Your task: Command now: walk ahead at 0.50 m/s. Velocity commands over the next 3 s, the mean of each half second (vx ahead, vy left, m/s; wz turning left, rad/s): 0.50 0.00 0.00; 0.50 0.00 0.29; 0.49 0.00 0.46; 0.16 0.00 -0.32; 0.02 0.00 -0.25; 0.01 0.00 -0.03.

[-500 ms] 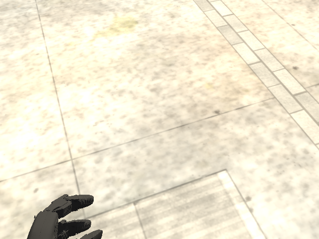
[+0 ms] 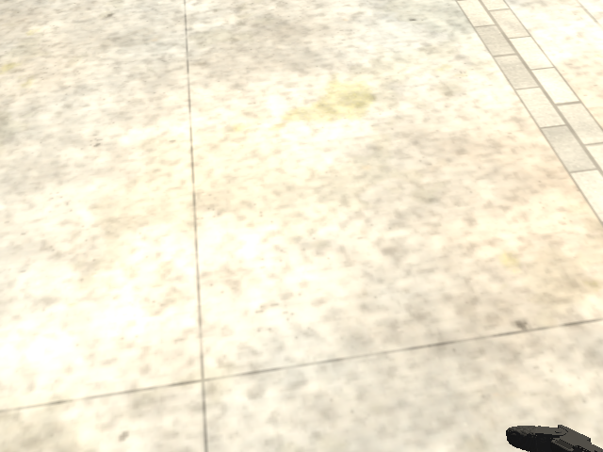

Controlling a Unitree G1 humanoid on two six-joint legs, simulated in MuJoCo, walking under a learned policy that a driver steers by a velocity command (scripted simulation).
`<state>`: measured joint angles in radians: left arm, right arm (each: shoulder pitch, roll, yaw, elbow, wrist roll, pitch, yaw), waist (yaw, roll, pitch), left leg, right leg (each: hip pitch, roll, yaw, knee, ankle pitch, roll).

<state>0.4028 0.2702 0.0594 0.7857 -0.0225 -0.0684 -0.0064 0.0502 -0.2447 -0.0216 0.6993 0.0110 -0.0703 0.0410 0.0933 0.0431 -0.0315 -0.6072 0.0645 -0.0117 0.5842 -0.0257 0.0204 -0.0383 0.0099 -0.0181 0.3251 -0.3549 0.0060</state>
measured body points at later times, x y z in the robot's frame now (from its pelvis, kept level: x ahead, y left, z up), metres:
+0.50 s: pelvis +0.25 +0.04 +0.01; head +0.27 +0.05 +0.46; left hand +0.46 +0.26 -0.08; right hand +0.26 -0.23 -0.12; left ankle +0.15 +0.13 -0.73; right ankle +0.42 -0.12 -0.69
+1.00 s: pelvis +0.51 +0.01 +0.01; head +0.53 +0.01 +0.46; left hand +0.49 +0.29 -0.12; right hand +0.73 -0.21 -0.09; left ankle +0.64 +0.20 -0.67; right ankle +0.44 -0.10 -0.73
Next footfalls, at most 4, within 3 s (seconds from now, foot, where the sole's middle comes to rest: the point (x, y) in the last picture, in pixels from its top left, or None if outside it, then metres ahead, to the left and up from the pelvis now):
0.04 left None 0.19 0.13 -0.77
0.62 right None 0.48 -0.10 -0.77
1.16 left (268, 349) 0.72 0.20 -0.77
1.64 right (308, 242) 1.05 0.13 -0.77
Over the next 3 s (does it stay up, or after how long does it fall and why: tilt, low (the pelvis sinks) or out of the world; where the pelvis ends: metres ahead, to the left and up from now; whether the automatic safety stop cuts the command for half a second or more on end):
stays up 0.93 0.19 0.00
